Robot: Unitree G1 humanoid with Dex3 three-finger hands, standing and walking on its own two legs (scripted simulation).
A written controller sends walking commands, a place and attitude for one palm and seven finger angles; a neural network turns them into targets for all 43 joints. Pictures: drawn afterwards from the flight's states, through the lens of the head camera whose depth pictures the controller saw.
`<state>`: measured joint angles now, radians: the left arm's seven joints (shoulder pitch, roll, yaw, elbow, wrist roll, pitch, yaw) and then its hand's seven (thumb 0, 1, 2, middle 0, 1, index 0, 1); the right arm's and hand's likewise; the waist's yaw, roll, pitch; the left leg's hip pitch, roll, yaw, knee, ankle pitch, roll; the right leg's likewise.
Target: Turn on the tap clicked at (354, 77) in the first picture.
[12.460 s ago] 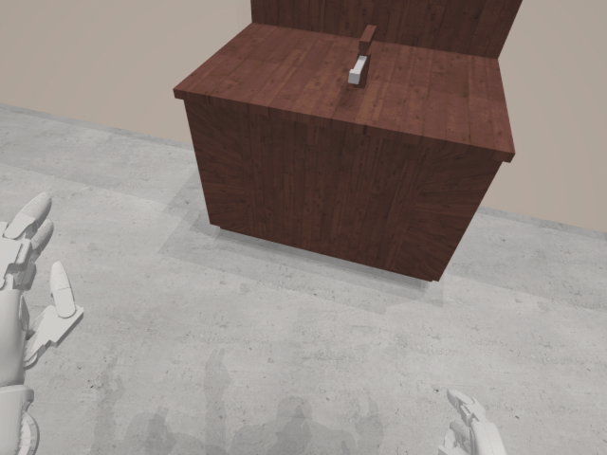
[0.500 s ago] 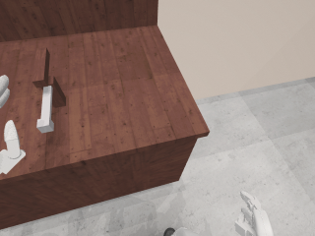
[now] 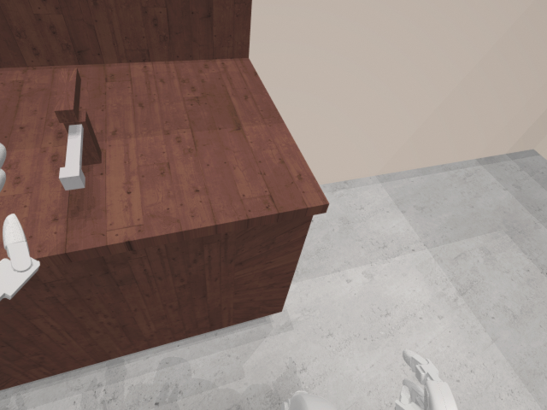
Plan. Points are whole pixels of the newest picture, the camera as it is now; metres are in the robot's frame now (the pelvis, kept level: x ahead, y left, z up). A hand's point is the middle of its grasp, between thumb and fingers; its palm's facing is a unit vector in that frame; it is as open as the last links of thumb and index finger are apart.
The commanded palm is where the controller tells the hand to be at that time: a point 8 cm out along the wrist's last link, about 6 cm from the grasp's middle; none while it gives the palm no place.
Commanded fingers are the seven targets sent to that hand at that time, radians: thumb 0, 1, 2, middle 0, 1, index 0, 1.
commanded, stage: come to a stop and stand still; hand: left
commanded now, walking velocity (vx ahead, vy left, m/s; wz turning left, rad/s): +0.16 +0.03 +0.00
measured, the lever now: (72, 177) +0.42 +0.35 +0.06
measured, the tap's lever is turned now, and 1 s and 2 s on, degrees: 0 0 0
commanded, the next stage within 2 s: look again from close up in 1.10 s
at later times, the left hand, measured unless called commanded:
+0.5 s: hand out of the picture +0.13 +0.26 +0.18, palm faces +0.46 -0.80 -0.38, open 7.4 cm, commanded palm +0.08 +0.29 +0.20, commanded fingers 0.00 0.90 0.90 -0.20 -0.30 -0.20 -0.30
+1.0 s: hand out of the picture +0.06 +0.28 +0.22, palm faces +0.52 -0.76 -0.40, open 7.4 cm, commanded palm -0.01 +0.32 +0.20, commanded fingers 0.00 0.90 0.90 -0.20 -0.30 -0.20 -0.30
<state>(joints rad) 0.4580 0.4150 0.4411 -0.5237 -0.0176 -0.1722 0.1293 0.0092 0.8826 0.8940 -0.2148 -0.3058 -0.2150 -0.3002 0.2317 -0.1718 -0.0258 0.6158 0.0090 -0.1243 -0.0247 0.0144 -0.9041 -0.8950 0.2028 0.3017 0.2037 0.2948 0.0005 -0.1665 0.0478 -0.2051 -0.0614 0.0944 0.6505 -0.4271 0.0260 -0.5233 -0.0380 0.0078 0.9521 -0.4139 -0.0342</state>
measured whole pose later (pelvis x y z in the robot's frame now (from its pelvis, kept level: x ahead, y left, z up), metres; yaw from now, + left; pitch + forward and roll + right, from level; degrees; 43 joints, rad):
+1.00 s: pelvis -0.12 +0.02 +0.02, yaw +8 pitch -2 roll +1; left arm 0.39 0.40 0.37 -0.53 -0.03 -0.18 0.14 0.01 0.88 0.89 -0.21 -0.31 -0.21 -0.30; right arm 0.27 -0.18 0.00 0.61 0.01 -0.16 -0.02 0.01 -0.90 -0.90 0.20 0.30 0.20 0.29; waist -0.01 -0.03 0.04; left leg -0.22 -0.02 0.00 0.53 -0.27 0.01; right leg -0.42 0.05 0.01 0.92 -0.39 -0.02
